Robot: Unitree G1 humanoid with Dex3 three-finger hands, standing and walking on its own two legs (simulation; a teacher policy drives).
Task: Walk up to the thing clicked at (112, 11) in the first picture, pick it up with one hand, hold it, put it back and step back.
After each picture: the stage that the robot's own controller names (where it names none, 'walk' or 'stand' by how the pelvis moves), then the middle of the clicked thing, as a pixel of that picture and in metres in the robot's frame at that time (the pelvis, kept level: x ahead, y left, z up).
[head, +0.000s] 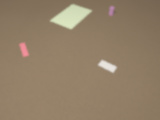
stand; (111, 11) +2.15 -0.45 -0.72
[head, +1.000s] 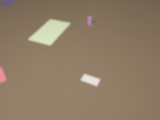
walk; (89, 21) +2.05 +0.02 -0.70
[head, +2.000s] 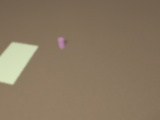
walk; (61, 43) +1.45 +0.31 -0.72
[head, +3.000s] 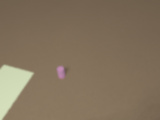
walk; (61, 72) +0.99 +0.27 -0.72
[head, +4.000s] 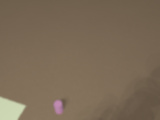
walk; (58, 107) +0.64 +0.23 -0.71
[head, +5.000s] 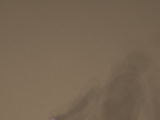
stand; out of the picture +0.47 +0.21 -0.71
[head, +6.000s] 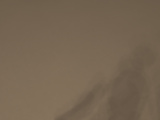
stand; out of the picture +0.43 +0.22 -0.72
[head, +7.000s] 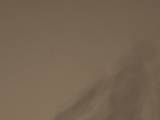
stand; out of the picture +0.39 +0.23 -0.73
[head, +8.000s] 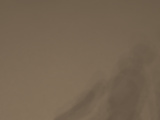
stand; out of the picture +0.40 +0.23 -0.73
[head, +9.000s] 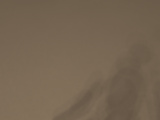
go down; out of the picture +0.40 +0.23 -0.73
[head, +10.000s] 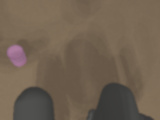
go down; (17, 56) +0.49 +0.24 -0.34
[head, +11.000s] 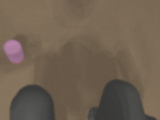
approach; (14, 52) +0.49 +0.24 -0.30
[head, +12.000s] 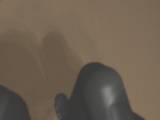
close in; out of the picture +0.47 +0.29 -0.23
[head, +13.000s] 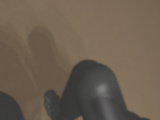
close; out of the picture +0.46 +0.30 -0.23
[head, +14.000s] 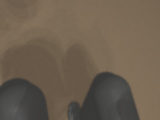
lift; out of the picture +0.41 +0.28 -0.18
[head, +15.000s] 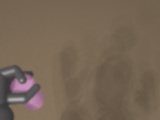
lift; (29, 93) +0.33 +0.18 -0.01
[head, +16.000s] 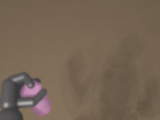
hold; (36, 99) +0.32 +0.16 -0.02
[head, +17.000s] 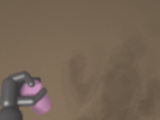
hold; (37, 97) +0.33 +0.17 -0.02
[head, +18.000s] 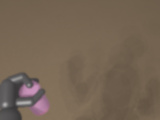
crouch; (35, 98) +0.33 +0.17 -0.03
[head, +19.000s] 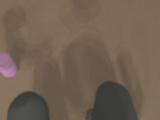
crouch; (6, 65) +0.47 +0.25 -0.30
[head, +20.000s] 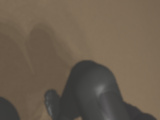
lower; out of the picture +0.51 +0.36 -0.26
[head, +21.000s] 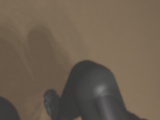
lower; out of the picture +0.51 +0.36 -0.26
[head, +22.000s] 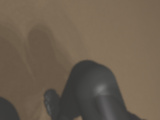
lower; out of the picture +0.51 +0.36 -0.26
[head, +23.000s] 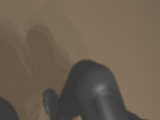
lower; out of the picture +0.51 +0.37 -0.26
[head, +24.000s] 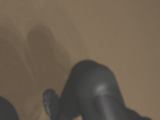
loosen; out of the picture +0.51 +0.37 -0.26
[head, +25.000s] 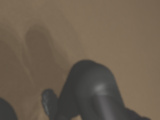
withdraw; out of the picture +0.50 +0.39 -0.26
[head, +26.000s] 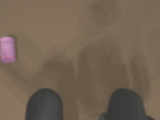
walk; (7, 50) +0.54 +0.38 -0.38
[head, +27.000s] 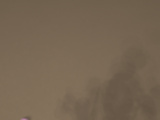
stand; out of the picture +0.46 +0.42 -0.69
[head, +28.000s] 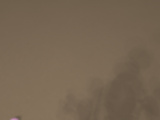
stand; out of the picture +0.47 +0.50 -0.69
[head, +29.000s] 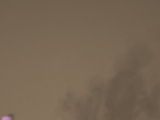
stand; out of the picture +0.45 +0.56 -0.69
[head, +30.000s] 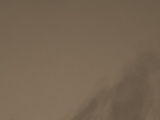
stand; out of the picture +0.46 +0.62 -0.75
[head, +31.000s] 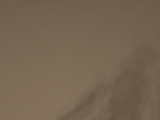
stand; out of the picture +0.42 +0.69 -0.75
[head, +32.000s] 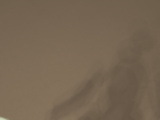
walk; out of the picture +0.42 +0.75 -0.74
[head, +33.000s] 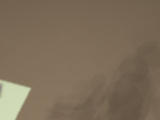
walk; out of the picture +0.65 +0.76 -0.73
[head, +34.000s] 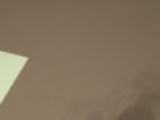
stand; out of the picture +1.01 +0.84 -0.73
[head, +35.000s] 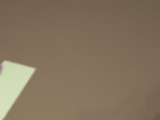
stand; out of the picture +1.03 +0.86 -0.74
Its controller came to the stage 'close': yes
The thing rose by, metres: 0.70
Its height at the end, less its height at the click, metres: -0.02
